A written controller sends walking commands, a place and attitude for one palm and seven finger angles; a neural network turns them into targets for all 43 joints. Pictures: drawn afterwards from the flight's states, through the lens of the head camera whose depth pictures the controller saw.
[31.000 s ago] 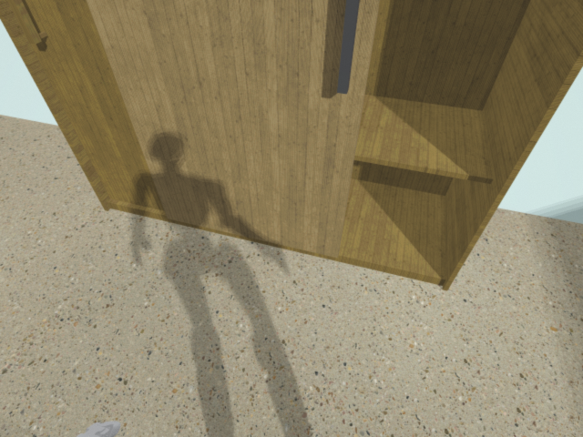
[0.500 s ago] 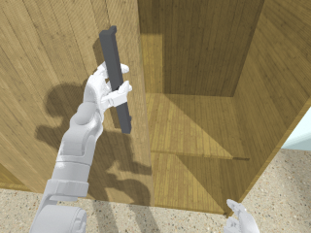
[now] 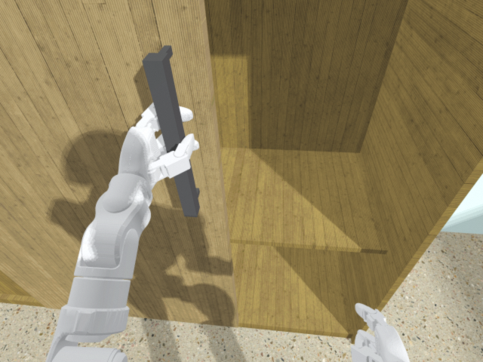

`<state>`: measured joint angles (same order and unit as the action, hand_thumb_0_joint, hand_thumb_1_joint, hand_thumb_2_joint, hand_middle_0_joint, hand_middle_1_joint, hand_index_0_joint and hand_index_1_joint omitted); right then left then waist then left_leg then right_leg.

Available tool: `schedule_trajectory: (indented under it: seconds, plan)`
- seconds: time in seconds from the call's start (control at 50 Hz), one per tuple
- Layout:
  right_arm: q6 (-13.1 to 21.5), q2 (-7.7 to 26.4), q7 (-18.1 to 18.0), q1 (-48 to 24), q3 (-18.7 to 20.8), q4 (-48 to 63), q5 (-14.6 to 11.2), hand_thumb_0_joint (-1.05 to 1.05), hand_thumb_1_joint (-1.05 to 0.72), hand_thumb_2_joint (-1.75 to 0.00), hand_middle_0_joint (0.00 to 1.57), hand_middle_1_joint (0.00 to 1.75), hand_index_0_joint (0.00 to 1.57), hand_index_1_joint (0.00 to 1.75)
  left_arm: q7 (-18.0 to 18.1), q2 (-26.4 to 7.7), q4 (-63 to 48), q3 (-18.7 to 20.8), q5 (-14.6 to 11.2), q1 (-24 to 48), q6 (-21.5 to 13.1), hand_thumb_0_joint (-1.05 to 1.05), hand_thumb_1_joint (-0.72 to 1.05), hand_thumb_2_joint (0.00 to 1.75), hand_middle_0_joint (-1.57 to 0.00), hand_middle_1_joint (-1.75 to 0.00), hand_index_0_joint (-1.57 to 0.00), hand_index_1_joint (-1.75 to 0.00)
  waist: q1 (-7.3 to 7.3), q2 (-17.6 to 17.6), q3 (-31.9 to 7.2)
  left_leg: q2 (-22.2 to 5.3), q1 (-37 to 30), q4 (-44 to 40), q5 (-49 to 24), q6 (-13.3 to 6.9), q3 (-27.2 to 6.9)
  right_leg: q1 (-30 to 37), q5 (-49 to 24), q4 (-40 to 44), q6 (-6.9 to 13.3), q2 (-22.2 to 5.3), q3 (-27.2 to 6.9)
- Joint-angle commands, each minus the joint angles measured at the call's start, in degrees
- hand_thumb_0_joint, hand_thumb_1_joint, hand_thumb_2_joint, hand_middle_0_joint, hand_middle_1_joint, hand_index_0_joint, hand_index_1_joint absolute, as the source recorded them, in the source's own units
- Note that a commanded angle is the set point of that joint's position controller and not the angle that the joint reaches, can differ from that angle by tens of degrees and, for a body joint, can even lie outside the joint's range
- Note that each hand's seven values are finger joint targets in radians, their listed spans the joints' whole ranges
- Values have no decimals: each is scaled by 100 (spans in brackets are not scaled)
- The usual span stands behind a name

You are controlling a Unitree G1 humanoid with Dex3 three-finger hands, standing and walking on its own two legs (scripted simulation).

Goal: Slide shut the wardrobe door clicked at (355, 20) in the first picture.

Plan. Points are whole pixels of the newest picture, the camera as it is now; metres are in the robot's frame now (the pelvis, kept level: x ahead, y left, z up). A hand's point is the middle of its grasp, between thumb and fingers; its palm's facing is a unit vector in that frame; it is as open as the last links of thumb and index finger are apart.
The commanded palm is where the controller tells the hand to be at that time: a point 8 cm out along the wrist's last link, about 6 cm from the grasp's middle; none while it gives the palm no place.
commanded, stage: tug the door sideways, standing still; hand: left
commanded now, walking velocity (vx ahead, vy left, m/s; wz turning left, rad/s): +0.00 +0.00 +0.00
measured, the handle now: (181, 143) +0.41 +0.13 +0.19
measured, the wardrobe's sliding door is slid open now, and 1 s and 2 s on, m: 0.44 0.44 0.38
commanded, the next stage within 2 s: step sideways, sliding the door along in 0.82 s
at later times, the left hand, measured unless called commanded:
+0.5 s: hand (187, 156) +0.35 +0.11 +0.21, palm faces +0.04 -1.00 -0.06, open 6.3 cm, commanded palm +0.32 +0.10 +0.20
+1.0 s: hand (185, 157) +0.36 +0.11 +0.20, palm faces +0.02 -0.99 -0.12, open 6.5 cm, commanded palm +0.34 +0.14 +0.20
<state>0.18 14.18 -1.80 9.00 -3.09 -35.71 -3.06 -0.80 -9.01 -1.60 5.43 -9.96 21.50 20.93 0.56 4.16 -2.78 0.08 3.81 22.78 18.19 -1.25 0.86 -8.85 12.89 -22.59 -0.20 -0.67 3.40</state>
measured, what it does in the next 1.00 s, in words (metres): stands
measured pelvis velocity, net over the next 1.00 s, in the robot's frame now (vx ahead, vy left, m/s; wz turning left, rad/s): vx -0.02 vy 0.01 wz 0.05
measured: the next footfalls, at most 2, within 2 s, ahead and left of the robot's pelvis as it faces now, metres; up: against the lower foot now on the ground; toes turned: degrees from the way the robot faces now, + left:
right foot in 1.64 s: +0.11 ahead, -0.24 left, +0.00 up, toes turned +6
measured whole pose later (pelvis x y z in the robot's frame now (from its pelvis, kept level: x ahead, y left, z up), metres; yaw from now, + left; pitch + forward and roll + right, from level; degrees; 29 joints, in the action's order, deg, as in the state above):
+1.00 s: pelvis -0.02 +0.01 +0.00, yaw +3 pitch -1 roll +0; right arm 0.6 11.1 -0.1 7.2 -3.3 -38.1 -1.3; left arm 5.4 -7.6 11.4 -3.7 -6.0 31.5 9.5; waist 3.0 3.4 -0.1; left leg 2.7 7.9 26.9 18.1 -2.5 -1.2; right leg -12.1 13.6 -26.8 -1.5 -3.3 4.2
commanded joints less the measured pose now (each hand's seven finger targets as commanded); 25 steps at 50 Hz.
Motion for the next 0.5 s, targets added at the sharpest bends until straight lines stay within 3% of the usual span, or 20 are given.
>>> schedule_trajectory:
  seconds: [0.0, 0.06, 0.14, 0.3, 0.42, 0.48]
  plan:
    - [286, 449, -39, -961, 193, 826, 20, 0, -90, -90, 20, 30, 20, 30, 4, -160, -1160, -392, -1, 2604, -237, 0, 90, 90, -45, -140, -45, -140, -104, -364, -1395, 10, -203, 90, -3197, 33, -161, 684, -2707, -154, 229, 122, 58]
    - [295, 406, -9, -926, 213, 785, 43, 0, -90, -90, 20, 30, 20, 30, 56, 107, -1253, -684, 51, 2790, -234, 0, 90, 90, -45, -140, -45, -140, -145, -324, -1671, 13, -435, 215, -3584, 39, -192, 682, -2992, -243, 227, 105, 70]
    - [241, 376, 30, -947, 206, 745, 47, 0, -90, -90, 20, 30, 20, 30, 90, 466, -1037, -1080, 104, 2898, -303, 0, 90, 90, -45, -140, -45, -140, -212, -502, -1558, -2, -378, 241, -3398, 36, -260, 534, -2780, -294, 233, 108, 107]
    - [145, 285, 96, -1033, 185, 745, 47, 0, -90, -90, 20, 30, 20, 30, 149, 1058, -799, -1759, 219, 3418, -511, 0, 90, 90, -45, -140, -45, -140, -312, -221, -1321, -47, -359, 203, -2929, 94, -440, 171, -2062, -328, 289, 102, 130]
    - [170, 244, 164, -976, 201, 715, 64, 0, -90, -90, 20, 30, 20, 30, 215, 1450, -743, -2172, 260, 3819, -673, 0, 90, 90, -45, -140, -45, -140, -376, -187, -1414, -88, -482, 196, -2988, 172, -593, 25, -1830, -377, 306, 115, 167]
    - [184, 258, 188, -925, 213, 654, 76, 0, -90, -90, 20, 30, 20, 30, 255, 1481, -542, -2203, 267, 3787, -730, 0, 90, 90, -45, -140, -45, -140, -357, -372, -1463, -102, -450, 185, -3002, 206, -626, 48, -1769, -387, 305, 120, 199]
